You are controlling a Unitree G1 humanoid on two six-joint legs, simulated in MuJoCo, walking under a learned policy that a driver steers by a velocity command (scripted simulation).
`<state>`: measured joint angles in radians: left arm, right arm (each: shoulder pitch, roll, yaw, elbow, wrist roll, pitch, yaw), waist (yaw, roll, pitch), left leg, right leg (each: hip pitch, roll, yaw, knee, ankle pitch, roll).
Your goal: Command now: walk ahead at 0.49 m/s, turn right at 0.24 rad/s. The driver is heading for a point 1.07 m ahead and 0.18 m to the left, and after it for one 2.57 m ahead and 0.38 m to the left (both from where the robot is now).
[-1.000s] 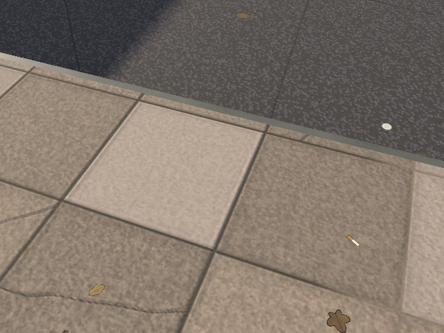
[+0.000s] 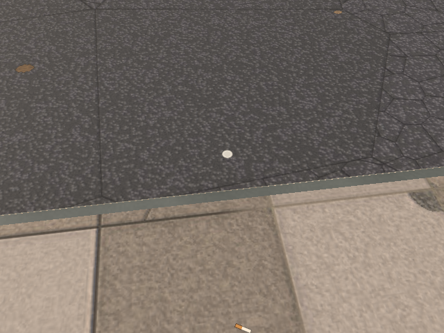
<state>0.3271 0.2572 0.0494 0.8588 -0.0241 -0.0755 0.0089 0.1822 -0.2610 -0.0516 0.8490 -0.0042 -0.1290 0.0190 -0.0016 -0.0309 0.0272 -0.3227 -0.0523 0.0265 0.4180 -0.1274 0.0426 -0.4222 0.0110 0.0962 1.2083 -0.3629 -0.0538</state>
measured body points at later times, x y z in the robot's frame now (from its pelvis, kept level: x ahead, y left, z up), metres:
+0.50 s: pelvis +0.28 -0.07 +0.01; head +0.30 -0.09 +0.46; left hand +0.37 +0.17 -0.11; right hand +0.34 -0.32 -0.14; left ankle +0.24 +0.08 -0.65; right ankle +0.31 -0.16 -0.74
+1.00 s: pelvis +0.59 -0.02 -0.01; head +0.60 -0.02 +0.44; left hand +0.52 +0.22 -0.15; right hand +0.76 -0.25 -0.13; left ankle +0.64 +0.07 -0.74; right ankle +0.41 -0.18 -0.64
